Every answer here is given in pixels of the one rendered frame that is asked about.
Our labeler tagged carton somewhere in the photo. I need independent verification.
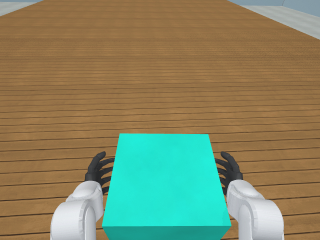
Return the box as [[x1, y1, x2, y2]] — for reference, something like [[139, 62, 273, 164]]
[[102, 133, 232, 240]]

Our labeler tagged right robot forearm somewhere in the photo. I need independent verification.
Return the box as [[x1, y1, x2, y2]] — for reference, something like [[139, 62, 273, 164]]
[[226, 179, 285, 240]]

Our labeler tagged robot left hand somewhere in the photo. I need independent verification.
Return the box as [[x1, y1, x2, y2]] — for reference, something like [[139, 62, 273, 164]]
[[84, 151, 115, 195]]

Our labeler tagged left robot forearm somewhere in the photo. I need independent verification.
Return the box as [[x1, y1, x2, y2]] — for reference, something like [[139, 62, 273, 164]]
[[50, 180, 104, 240]]

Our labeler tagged robot right hand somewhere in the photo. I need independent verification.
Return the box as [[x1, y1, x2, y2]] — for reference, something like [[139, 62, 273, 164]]
[[214, 151, 243, 197]]

